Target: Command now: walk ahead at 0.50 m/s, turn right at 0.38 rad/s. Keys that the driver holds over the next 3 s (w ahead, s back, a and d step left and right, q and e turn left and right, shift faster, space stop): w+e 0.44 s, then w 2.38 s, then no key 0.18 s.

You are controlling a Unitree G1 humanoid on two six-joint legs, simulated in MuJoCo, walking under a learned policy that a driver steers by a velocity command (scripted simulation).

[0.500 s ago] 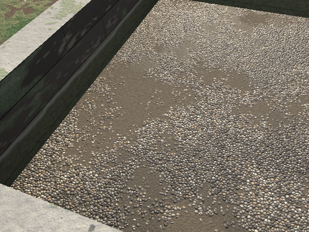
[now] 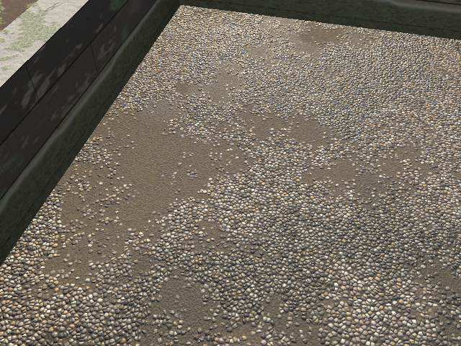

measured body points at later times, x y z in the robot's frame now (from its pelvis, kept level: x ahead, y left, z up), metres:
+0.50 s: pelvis +0.02 -0.01 -0.01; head +0.04 -0.02 +0.44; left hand +0.26 +0.17 -0.10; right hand +0.17 -0.29 -0.08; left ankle +0.10 +0.08 -0.74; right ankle +0.04 -0.11 -0.73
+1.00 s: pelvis +0.06 -0.01 -0.01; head +0.05 -0.01 +0.44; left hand +0.33 +0.10 -0.07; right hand +0.17 -0.28 -0.08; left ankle +0.10 +0.08 -0.73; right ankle +0.04 -0.11 -0.73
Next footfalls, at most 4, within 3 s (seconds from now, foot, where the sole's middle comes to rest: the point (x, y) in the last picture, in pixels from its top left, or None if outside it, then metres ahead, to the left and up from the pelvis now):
0.14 right None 0.08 -0.12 -0.77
0.48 left None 0.14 0.07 -0.77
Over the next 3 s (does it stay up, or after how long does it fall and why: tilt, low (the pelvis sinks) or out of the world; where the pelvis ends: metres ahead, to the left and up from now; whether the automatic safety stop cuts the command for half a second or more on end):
stays up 0.10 -0.04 0.00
